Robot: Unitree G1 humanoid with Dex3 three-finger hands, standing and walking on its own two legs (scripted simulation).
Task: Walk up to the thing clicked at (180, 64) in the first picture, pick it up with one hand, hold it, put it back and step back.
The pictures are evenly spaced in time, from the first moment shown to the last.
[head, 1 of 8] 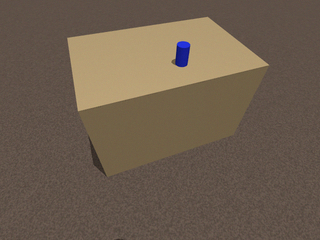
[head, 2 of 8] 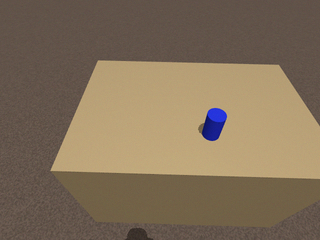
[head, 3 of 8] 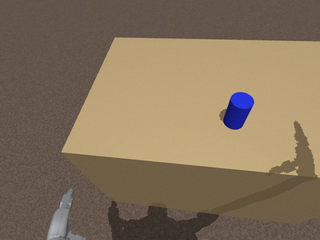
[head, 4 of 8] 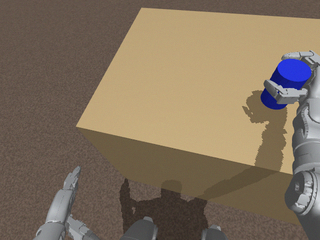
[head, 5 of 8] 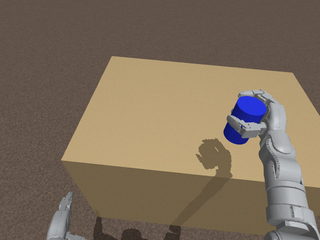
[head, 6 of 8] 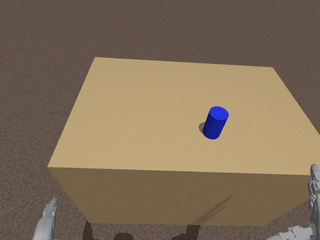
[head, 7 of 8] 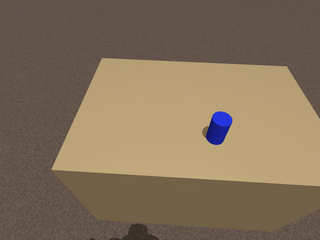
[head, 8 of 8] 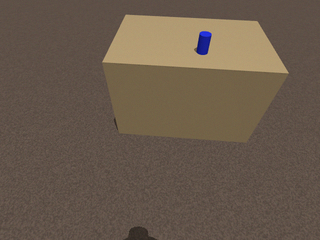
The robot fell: no
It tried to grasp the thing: yes
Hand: right
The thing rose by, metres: 0.24
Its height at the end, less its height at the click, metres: +0.00
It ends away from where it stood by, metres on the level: 0.01
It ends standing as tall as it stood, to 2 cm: yes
